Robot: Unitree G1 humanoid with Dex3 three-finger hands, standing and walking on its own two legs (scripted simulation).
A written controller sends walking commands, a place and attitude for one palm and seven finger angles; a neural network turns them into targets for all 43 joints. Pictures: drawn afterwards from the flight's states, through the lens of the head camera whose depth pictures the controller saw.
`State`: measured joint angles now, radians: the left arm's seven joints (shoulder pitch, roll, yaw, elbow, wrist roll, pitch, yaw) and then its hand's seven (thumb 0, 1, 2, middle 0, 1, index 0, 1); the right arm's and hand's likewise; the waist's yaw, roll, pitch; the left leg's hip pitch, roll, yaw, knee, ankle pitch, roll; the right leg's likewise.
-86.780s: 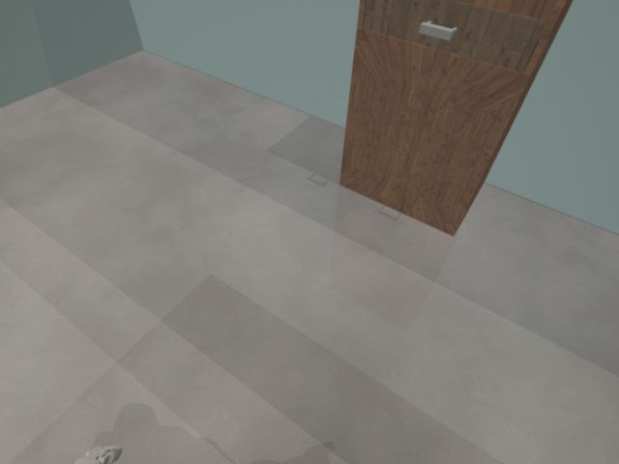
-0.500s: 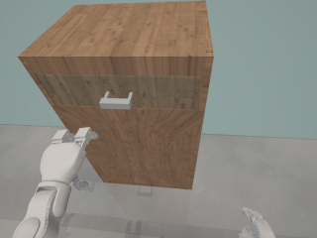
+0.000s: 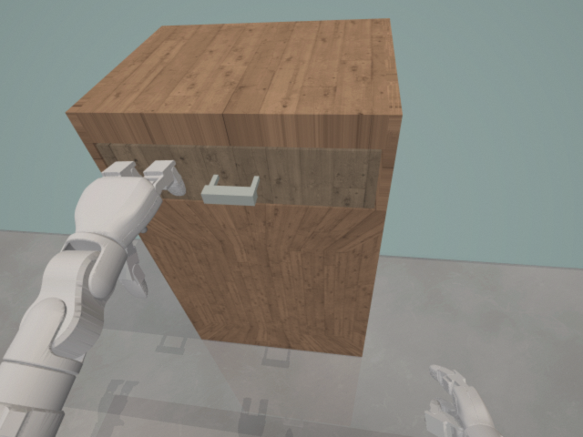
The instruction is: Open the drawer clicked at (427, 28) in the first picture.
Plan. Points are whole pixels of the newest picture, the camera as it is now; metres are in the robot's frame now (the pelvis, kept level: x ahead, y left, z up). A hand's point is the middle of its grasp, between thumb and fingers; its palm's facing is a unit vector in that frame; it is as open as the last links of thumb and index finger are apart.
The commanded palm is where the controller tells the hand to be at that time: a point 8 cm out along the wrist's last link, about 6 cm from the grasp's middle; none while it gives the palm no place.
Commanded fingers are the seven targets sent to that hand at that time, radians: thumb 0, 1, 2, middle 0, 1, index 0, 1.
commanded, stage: raise the hand with hooked fingers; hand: left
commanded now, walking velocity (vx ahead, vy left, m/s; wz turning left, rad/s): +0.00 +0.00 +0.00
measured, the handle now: (232, 187) +0.53 +0.20 +0.03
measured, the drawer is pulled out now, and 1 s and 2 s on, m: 0.00 0.00 0.00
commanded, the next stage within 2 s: move the hooked fingers above the handle in 0.36 s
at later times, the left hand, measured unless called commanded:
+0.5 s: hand (146, 239) +0.30 +0.23 +0.14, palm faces +0.10 -0.05 -0.99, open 13.9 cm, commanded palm +0.27 +0.23 +0.20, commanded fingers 0.00 -0.50 0.30 -0.30 -1.20 -0.30 -1.20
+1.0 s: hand (175, 219) +0.36 +0.22 +0.12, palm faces +0.02 -0.04 -1.00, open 13.9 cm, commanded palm +0.34 +0.23 +0.18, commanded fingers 0.00 -0.50 0.30 -0.30 -1.20 -0.30 -1.20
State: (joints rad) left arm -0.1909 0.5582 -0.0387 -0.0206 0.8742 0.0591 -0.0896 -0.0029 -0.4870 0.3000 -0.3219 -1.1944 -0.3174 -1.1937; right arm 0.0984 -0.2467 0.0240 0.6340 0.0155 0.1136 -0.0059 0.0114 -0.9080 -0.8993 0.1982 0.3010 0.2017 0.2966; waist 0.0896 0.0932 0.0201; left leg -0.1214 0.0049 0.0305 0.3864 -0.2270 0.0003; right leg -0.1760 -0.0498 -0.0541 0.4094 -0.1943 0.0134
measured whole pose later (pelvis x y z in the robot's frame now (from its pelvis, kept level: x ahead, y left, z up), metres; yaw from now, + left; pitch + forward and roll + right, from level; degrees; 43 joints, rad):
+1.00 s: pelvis +0.00 -0.01 +0.00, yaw +0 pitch +1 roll +1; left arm -0.36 0.53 -0.06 0.25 0.90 -0.03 -0.05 0.00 -0.49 0.30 -0.32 -1.20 -0.32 -1.20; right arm 0.18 -0.27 -0.01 0.66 0.03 0.11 -0.02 0.01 -0.91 -0.90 0.20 0.30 0.20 0.30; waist 0.05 0.08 0.01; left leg -0.20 0.01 0.04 0.40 -0.22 -0.01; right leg -0.27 -0.04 -0.05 0.43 -0.19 0.01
